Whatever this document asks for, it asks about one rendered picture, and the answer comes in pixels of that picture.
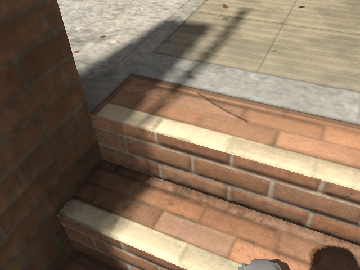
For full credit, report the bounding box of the right robot thigh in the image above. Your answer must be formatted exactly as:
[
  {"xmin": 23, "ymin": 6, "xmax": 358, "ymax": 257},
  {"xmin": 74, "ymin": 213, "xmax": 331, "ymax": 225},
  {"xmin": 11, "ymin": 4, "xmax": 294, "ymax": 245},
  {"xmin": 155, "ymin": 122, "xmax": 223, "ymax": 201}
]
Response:
[{"xmin": 238, "ymin": 259, "xmax": 280, "ymax": 270}]

